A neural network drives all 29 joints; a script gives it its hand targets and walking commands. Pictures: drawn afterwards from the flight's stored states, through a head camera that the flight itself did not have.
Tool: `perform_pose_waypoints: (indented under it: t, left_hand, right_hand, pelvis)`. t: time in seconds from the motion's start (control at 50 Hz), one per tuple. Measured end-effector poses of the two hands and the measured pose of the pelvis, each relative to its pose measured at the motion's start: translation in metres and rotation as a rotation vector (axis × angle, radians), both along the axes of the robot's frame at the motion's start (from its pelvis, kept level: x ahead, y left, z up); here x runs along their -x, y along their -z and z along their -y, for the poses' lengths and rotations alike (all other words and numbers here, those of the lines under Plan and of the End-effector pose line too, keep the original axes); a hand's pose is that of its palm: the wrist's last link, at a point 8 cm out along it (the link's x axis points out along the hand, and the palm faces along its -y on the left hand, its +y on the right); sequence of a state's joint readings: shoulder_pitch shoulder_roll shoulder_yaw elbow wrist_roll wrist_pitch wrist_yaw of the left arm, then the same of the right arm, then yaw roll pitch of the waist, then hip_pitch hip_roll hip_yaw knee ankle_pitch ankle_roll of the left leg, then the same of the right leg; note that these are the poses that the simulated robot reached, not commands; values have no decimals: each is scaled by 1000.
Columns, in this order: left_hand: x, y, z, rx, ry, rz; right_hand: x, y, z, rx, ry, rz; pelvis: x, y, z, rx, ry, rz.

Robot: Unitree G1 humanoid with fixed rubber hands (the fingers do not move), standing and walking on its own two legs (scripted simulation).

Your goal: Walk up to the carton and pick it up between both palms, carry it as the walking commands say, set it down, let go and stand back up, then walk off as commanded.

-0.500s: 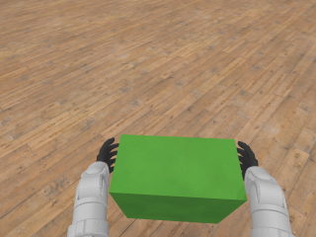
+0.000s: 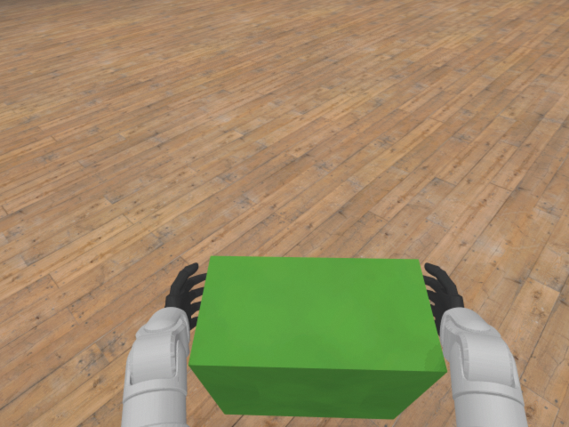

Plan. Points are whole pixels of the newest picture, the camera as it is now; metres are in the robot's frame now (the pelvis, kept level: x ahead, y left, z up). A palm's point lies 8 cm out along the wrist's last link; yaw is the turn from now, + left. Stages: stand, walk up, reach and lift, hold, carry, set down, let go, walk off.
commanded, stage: reach and lift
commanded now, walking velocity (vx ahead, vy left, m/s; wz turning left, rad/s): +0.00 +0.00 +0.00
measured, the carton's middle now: (310, 345) +0.27 +0.00 -0.03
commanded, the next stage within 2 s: hold in 0.64 s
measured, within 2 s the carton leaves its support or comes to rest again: neither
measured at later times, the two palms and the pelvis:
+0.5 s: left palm (180, 320) +0.27 +0.19 +0.04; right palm (450, 319) +0.27 -0.19 +0.04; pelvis +0.01 +0.00 +0.00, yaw +0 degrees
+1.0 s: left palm (178, 330) +0.25 +0.19 +0.03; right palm (452, 329) +0.26 -0.19 +0.03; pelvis -0.01 +0.00 +0.00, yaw +0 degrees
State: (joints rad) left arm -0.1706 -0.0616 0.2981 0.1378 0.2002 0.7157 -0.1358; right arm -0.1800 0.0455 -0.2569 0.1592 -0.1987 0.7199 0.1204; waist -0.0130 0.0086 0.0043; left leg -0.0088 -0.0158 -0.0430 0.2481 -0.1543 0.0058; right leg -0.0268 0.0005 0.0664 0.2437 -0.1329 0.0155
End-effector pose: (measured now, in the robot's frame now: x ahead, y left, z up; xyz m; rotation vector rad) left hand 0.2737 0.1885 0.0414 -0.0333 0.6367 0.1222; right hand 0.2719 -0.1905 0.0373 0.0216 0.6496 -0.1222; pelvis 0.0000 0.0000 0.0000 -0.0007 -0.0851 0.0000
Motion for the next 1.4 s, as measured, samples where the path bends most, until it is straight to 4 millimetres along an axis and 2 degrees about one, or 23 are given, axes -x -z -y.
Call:
perform_pose_waypoints:
  t: [0.18, 0.34, 0.48, 0.8, 0.98, 1.1, 1.26, 1.32, 1.4]
  left_hand:
    - [1, 8, 0, 9, -2, -10]
    - [-5, 0, 0, -15, 6, 8]
    - [3, 5, 2, 1, -2, 2]
    - [17, 5, 4, -28, 7, 0]
    - [19, 8, 2, -22, 0, -8]
    - [16, 6, 2, -10, -1, 7]
    - [13, -27, 2, 30, -34, 134]
    - [21, -32, 7, 37, -38, 137]
    - [38, -37, 23, 31, -44, 117]
  right_hand:
    - [0, 2, 0, 6, 3, -9]
    - [-3, 3, 0, -6, 6, 7]
    - [3, 1, 2, 12, 2, 3]
    - [17, 4, 4, 16, -6, 1]
    - [17, 7, 2, 9, -7, -8]
    - [13, 1, 1, 14, -3, 8]
    - [11, -28, 1, -15, 14, 135]
    - [19, -35, 5, -18, 22, 139]
    - [40, -33, 21, -46, 46, 118]
  pelvis:
    - [-2, 0, -1, 0, 1, -9]
    - [-8, 0, -2, 1, 3, -17]
    - [-13, -1, -1, 0, 6, -7]
    - [2, 0, 3, -2, 3, 9]
    - [10, 1, 4, -5, 1, 11]
    - [10, 2, 3, -4, 1, 12]
    - [11, 20, 7, 4, 5, -74]
    - [15, 26, 13, 8, 23, -94]
    - [23, 31, 26, 14, 51, -117]
